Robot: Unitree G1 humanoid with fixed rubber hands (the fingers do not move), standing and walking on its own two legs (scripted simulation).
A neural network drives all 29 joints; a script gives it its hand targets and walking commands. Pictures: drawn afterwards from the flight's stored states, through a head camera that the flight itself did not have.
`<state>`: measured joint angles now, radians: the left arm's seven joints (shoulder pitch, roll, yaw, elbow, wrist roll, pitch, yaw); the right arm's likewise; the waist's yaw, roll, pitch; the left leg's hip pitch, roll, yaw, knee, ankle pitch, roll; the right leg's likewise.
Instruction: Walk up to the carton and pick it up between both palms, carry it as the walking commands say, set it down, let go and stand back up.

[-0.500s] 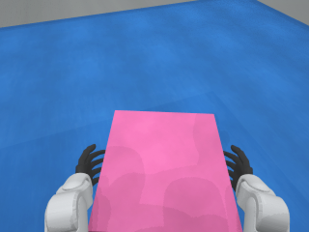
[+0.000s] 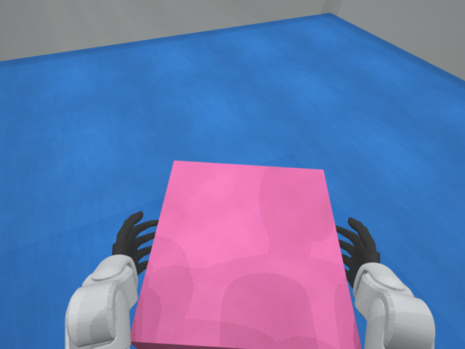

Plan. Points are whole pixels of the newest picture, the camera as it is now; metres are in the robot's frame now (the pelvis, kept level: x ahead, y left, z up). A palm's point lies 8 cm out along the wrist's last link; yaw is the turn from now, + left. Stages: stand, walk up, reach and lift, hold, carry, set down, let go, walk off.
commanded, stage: carry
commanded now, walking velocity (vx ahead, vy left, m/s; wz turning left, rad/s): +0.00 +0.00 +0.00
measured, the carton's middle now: (241, 270) +0.28 -0.01 -0.02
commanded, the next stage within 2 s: none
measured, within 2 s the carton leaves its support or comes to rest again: neither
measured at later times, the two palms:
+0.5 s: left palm (147, 150) +0.50 +0.18 +0.07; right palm (314, 149) +0.51 -0.17 +0.07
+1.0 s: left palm (146, 120) +0.63 +0.21 +0.05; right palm (291, 123) +0.62 -0.14 +0.05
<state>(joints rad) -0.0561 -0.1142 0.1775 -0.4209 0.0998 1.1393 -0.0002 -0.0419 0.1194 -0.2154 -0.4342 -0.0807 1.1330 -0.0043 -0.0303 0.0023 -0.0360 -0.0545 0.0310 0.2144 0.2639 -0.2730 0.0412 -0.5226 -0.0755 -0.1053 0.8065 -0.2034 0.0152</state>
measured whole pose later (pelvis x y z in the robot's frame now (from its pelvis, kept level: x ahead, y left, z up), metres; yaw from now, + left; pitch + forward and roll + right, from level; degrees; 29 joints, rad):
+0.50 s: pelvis +0.25 +0.00 -0.01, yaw +1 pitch +5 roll +0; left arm -0.05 -0.12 0.18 -0.46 0.09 1.14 -0.01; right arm -0.07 0.12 -0.21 -0.45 -0.10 1.14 0.01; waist 0.01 -0.01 -0.05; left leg -0.20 0.04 0.17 0.48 -0.31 0.00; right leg -0.28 -0.07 -0.20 0.51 -0.27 0.00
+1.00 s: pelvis +0.37 +0.04 -0.02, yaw -2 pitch +4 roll +1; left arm -0.07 -0.11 0.19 -0.43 0.11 1.16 -0.01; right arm -0.08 0.13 -0.21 -0.40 -0.10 1.13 0.00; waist 0.01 -0.04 -0.05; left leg -0.29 -0.01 0.17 0.58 -0.33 0.05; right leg -0.20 -0.11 -0.13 0.68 -0.48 0.04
